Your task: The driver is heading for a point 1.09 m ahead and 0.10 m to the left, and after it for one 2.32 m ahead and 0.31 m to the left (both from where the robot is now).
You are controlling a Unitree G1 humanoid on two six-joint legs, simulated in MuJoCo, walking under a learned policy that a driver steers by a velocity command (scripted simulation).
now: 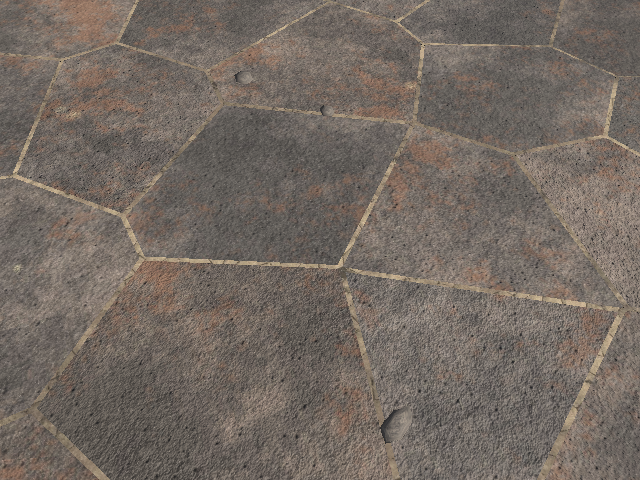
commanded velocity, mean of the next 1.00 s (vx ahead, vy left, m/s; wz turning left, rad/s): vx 0.47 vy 0.00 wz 0.00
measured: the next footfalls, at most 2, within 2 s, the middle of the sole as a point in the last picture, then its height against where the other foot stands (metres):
right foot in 0.36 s outside the picture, level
left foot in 0.88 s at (278, 391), level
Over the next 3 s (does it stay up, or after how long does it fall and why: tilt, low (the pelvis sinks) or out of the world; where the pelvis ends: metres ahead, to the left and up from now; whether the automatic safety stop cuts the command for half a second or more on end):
stays up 1.01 0.03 0.00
